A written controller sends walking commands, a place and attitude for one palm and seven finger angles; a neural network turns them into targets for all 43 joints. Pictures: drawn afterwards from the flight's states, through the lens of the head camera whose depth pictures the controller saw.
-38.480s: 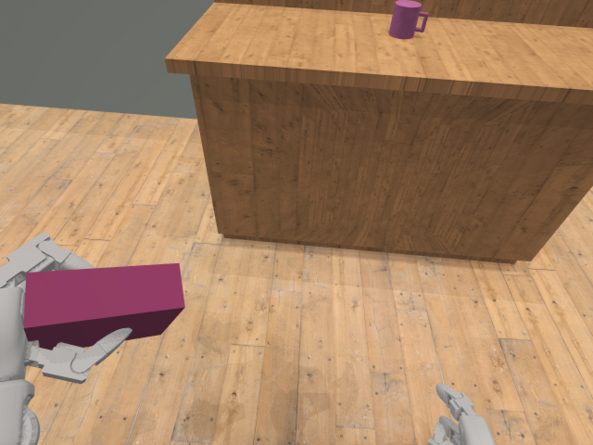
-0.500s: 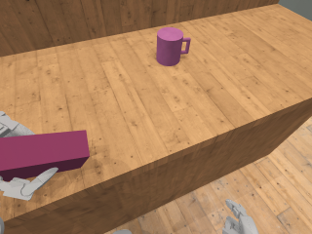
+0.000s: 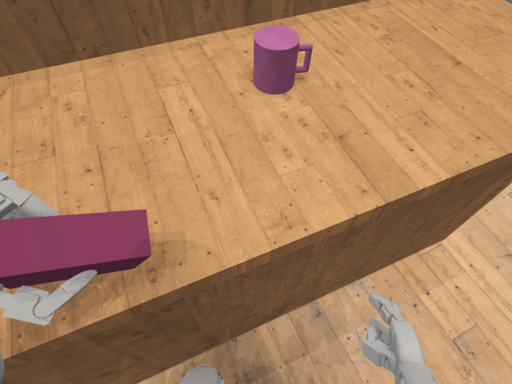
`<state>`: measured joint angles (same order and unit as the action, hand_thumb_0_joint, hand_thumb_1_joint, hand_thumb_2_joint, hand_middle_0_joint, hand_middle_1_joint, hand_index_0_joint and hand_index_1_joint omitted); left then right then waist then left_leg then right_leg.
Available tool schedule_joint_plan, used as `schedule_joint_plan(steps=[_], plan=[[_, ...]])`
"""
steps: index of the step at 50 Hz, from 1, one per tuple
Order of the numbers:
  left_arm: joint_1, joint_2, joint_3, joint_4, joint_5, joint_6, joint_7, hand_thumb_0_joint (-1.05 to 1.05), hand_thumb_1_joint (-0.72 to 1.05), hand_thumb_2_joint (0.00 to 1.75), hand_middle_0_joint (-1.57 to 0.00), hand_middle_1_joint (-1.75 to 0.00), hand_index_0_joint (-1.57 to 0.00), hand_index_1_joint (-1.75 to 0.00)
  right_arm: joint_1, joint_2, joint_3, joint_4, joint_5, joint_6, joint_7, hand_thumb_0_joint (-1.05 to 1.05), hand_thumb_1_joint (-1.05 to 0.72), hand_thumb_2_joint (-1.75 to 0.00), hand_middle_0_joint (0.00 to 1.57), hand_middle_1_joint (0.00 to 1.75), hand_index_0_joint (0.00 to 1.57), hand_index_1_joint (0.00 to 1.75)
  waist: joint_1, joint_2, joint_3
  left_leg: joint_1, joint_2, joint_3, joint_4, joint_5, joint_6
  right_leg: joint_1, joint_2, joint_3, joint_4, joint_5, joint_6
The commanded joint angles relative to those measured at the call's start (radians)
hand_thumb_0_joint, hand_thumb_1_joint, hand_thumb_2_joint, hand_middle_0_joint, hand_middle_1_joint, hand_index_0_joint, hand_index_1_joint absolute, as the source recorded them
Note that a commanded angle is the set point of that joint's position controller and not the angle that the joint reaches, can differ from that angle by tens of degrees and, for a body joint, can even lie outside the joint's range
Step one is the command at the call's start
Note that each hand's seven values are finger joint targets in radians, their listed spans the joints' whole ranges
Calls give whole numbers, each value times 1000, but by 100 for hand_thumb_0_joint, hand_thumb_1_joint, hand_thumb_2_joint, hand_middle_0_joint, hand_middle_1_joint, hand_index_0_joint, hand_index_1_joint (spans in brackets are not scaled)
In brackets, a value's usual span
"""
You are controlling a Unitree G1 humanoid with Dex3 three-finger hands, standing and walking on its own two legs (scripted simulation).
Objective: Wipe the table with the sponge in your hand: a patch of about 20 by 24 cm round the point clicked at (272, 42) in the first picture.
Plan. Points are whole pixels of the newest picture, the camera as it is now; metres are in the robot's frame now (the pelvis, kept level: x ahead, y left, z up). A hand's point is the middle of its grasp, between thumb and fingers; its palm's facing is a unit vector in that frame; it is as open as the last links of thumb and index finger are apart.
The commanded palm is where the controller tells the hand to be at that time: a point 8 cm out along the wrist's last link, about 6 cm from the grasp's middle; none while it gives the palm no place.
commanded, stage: shuffle to correct the standing spot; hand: left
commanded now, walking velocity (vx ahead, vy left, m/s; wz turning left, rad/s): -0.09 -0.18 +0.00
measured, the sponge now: (98, 247) +0.24 +0.20 +0.15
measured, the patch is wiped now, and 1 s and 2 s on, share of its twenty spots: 0.10 0.10 0.10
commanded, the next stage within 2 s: come to a stop and stand still in 1.12 s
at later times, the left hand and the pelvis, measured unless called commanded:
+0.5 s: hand (37, 244) +0.23 +0.25 +0.17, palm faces +0.37 -0.84 -0.40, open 9.3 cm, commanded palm +0.17 +0.28 +0.18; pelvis +0.01 +0.00 +0.00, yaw +0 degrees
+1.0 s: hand (33, 259) +0.21 +0.24 +0.18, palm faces +0.36 -0.85 -0.39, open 9.3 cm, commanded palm +0.16 +0.29 +0.18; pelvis +0.00 +0.01 +0.00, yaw +0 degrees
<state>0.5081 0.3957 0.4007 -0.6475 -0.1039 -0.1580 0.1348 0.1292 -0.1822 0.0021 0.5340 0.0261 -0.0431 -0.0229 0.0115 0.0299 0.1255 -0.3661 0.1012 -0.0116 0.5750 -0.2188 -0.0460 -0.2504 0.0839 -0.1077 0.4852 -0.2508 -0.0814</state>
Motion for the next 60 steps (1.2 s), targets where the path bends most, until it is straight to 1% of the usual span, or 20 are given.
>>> schedule_joint_plan(steps=[1,4,6,9,11,19,25,29,34,38,40,42,46,48,50,51,52,56,57,60], plan=[[42,145,99,-151,-13,-25,19,0,10,130,-120,-160,-120,-160,-17,-106,-50,-131,16,-41,-16,0,-90,-90,20,30,20,30,-31,-74,-233,184,0,-30,95,-63,48,-99,-292,258,-150,121,-33],[-5,165,104,-175,-8,-24,26,0,10,130,-120,-160,-120,-160,-24,-113,-38,-136,3,-36,-25,0,-90,-90,20,30,20,30,-27,-73,-151,128,18,-58,15,-119,61,-132,-262,205,-145,-21,-25],[2,167,104,-178,-7,-25,28,0,10,130,-120,-160,-120,-160,-45,-115,-33,-137,5,-45,-29,0,-90,-90,20,30,20,30,-28,30,-135,122,52,-100,-99,-148,77,-123,-207,183,-112,-48,1],[-27,175,107,-178,11,-32,25,0,10,130,-120,-160,-120,-160,-37,-127,-28,-138,-4,-51,-29,0,-90,-90,20,30,20,30,-18,162,-143,-22,150,-220,-283,-191,112,68,-116,100,-16,-40,65],[-1,164,104,-149,14,-30,22,0,10,130,-120,-160,-120,-160,-39,-119,-27,-136,-2,-59,-23,0,-90,-90,20,30,20,30,-20,177,-168,-3,150,-190,-276,-177,112,104,-113,93,-19,-16,67],[19,146,86,-119,5,-13,10,0,10,130,-120,-160,-120,-160,10,-133,-48,-126,1,-60,-10,0,-90,-90,20,30,20,30,-23,-3,-226,107,67,-72,-75,80,68,100,-175,130,-115,215,22],[-18,139,68,-119,2,-2,15,0,10,130,-120,-160,-120,-160,-5,-128,-51,-123,6,-53,-13,0,-90,-90,20,30,20,30,-26,-39,-205,139,35,-50,6,103,62,25,-223,181,-109,258,-3],[-43,140,65,-128,2,-6,19,0,10,130,-120,-160,-120,-160,-24,-125,-45,-124,5,-44,-17,0,-90,-90,20,30,20,30,-24,-8,-176,126,45,-71,-29,86,73,13,-211,168,-107,217,7],[-51,159,84,-184,7,-26,16,0,10,130,-120,-160,-120,-160,-30,-122,-40,-139,2,-44,-18,0,-90,-90,20,30,20,30,-9,84,-193,118,110,-118,-101,286,83,73,-173,123,-68,279,48],[-43,166,93,-191,11,-41,6,0,10,130,-120,-160,-120,-160,-28,-121,-42,-145,-2,-46,-15,0,-90,-90,20,30,20,30,-4,101,-220,129,135,-118,-103,332,86,96,-161,113,-75,256,66],[-10,169,110,-167,11,-48,4,0,10,130,-120,-160,-120,-160,-18,-118,-47,-145,-1,-50,-13,0,-90,-90,20,30,20,30,-3,89,-250,128,124,-101,-82,296,79,107,-172,118,-86,263,58],[49,136,90,-143,-2,-32,0,0,10,130,-120,-160,-120,-160,-8,-116,-43,-150,4,-42,-8,0,-90,-90,20,30,20,30,-8,75,-272,132,99,-80,-73,147,72,95,-179,133,-98,210,48],[39,146,95,-129,-12,-14,19,0,10,130,-120,-160,-120,-160,-6,-109,-44,-135,15,-44,-15,0,-90,-90,20,30,20,30,-28,-57,-239,160,13,-29,64,-108,48,-72,-263,232,-159,82,-17],[1,153,84,-161,-10,-9,26,0,10,130,-120,-160,-120,-160,1,-119,-42,-136,8,-38,-19,0,-90,-90,20,30,20,30,-31,-91,-205,151,0,-33,112,-109,49,-126,-298,242,-172,23,-42],[4,153,88,-140,-7,-4,30,0,10,130,-120,-160,-120,-160,-12,-115,-38,-130,4,-40,-24,0,-90,-90,20,30,20,30,-28,-96,-178,144,3,-35,87,-88,55,-135,-286,228,-160,33,-41],[7,152,83,-151,-10,-5,33,0,10,130,-120,-160,-120,-160,-28,-116,-36,-129,10,-43,-27,0,-90,-90,20,30,20,30,-30,-64,-182,171,10,-52,44,-82,59,-142,-270,236,-145,32,-39],[-3,141,75,-157,-10,-10,31,0,10,130,-120,-160,-120,-160,-17,-119,-31,-129,3,-40,-29,0,-90,-90,20,30,20,30,-27,-29,-165,138,30,-76,-30,-86,69,-112,-241,190,-118,13,-25],[-18,176,110,-156,9,-16,29,0,10,130,-120,-160,-120,-160,-56,-124,-23,-137,1,-53,-32,0,-90,-90,20,30,20,30,-22,197,-135,-16,153,-225,-306,-240,115,48,-107,93,1,-60,69],[-24,156,91,-158,13,-23,24,0,10,130,-120,-160,-120,-160,-35,-124,-21,-137,-4,-52,-29,0,-90,-90,20,30,20,30,-18,211,-140,-48,161,-247,-321,-252,122,93,-104,88,16,-49,68],[-6,158,96,-122,22,-21,20,0,10,130,-120,-160,-120,-160,-3,-131,-35,-133,-6,-60,-20,0,-90,-90,20,30,20,30,-16,143,-170,11,142,-193,-258,-151,105,110,-113,85,-61,7,62]])
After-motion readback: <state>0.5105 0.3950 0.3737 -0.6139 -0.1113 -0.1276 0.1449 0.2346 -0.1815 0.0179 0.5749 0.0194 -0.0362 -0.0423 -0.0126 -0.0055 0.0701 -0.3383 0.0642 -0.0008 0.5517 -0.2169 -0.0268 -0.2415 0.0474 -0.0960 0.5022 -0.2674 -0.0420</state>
